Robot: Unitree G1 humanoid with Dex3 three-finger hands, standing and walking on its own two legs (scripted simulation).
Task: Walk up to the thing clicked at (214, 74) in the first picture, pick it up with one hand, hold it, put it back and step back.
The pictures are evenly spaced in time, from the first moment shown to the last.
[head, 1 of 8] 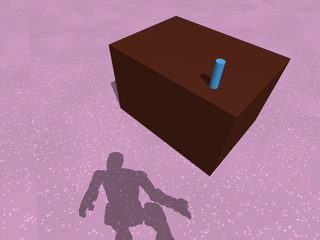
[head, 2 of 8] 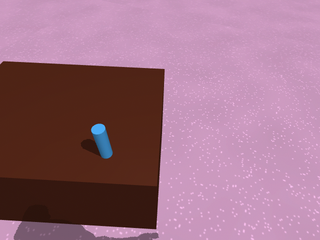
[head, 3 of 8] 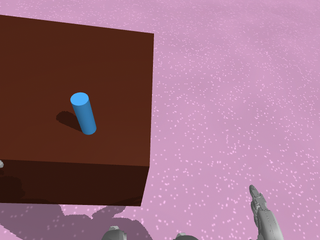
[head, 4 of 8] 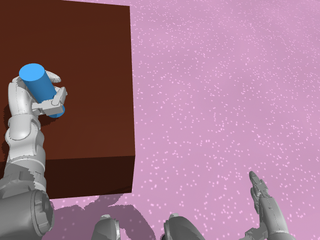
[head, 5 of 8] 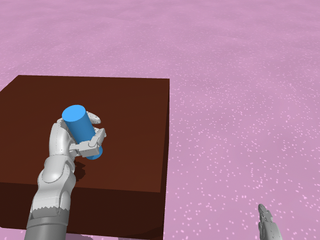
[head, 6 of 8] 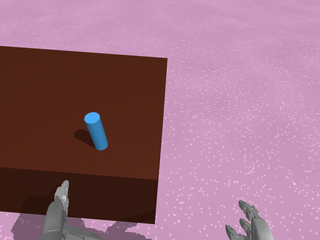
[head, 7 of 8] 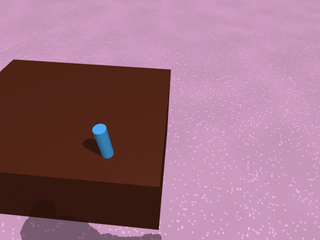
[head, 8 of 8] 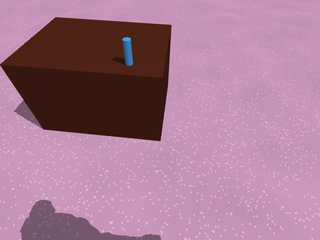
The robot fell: no
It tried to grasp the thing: yes
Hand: left
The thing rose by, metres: 0.24
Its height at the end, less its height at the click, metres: +0.00
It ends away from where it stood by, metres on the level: 0.01
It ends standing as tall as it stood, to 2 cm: yes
